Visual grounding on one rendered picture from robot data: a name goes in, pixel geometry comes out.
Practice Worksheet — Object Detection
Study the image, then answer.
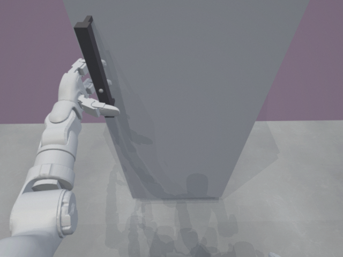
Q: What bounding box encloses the handle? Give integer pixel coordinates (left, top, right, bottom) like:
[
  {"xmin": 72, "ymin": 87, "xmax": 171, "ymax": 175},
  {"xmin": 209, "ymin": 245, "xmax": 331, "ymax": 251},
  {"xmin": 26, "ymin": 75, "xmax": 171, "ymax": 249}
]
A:
[{"xmin": 74, "ymin": 16, "xmax": 115, "ymax": 118}]

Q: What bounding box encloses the robot left hand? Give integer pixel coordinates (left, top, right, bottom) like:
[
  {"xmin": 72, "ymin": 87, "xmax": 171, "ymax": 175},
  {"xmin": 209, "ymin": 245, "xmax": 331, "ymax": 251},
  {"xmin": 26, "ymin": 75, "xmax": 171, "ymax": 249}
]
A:
[{"xmin": 58, "ymin": 58, "xmax": 120, "ymax": 118}]

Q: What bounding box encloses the left robot forearm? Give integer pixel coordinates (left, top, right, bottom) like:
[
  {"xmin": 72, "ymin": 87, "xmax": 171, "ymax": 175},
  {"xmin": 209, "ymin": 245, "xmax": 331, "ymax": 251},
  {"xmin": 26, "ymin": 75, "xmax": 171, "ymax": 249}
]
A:
[{"xmin": 9, "ymin": 101, "xmax": 83, "ymax": 236}]

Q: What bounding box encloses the fridge door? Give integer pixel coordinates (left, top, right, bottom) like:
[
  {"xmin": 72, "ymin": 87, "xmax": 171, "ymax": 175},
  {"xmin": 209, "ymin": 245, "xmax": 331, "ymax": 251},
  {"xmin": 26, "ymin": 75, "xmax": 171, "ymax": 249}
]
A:
[{"xmin": 63, "ymin": 0, "xmax": 310, "ymax": 199}]

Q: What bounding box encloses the left robot upper arm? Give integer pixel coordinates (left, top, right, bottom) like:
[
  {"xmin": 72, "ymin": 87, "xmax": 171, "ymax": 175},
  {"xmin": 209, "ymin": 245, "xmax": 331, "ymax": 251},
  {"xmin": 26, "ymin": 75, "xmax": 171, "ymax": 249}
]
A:
[{"xmin": 0, "ymin": 189, "xmax": 78, "ymax": 257}]

